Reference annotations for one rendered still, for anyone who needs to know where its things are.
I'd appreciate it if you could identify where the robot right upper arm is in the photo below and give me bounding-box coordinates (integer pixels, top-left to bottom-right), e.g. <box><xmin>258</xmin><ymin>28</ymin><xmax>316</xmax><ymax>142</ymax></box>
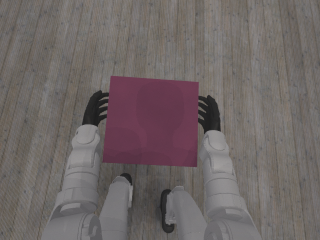
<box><xmin>203</xmin><ymin>218</ymin><xmax>262</xmax><ymax>240</ymax></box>

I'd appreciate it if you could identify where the robot left upper arm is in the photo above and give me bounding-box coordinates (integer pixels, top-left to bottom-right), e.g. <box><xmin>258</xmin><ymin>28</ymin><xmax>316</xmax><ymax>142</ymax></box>
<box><xmin>42</xmin><ymin>212</ymin><xmax>103</xmax><ymax>240</ymax></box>

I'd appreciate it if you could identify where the robot left shin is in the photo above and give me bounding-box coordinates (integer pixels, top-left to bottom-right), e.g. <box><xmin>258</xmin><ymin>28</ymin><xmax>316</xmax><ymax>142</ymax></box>
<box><xmin>109</xmin><ymin>176</ymin><xmax>130</xmax><ymax>189</ymax></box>

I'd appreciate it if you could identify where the right robot hand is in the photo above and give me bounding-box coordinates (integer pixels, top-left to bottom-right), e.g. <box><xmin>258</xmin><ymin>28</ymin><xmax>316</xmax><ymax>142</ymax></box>
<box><xmin>198</xmin><ymin>95</ymin><xmax>221</xmax><ymax>134</ymax></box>

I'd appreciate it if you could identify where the left robot hand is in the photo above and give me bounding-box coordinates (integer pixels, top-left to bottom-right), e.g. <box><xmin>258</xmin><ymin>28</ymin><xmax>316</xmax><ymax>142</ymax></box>
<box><xmin>82</xmin><ymin>90</ymin><xmax>109</xmax><ymax>127</ymax></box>

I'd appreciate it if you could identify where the robot left forearm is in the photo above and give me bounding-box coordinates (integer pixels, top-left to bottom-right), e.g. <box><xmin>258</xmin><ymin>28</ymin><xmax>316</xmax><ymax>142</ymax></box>
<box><xmin>41</xmin><ymin>124</ymin><xmax>102</xmax><ymax>240</ymax></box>

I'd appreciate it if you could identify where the carton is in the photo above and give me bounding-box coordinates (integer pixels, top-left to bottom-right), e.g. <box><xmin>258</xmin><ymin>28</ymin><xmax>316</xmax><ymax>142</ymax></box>
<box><xmin>102</xmin><ymin>76</ymin><xmax>199</xmax><ymax>167</ymax></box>

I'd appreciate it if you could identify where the robot left thigh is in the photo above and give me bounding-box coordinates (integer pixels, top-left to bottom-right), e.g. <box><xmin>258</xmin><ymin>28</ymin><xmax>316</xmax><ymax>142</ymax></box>
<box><xmin>99</xmin><ymin>181</ymin><xmax>133</xmax><ymax>240</ymax></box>

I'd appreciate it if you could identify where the robot right forearm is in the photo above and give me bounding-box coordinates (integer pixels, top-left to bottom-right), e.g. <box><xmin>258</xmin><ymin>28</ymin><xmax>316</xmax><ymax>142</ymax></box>
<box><xmin>199</xmin><ymin>130</ymin><xmax>259</xmax><ymax>232</ymax></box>

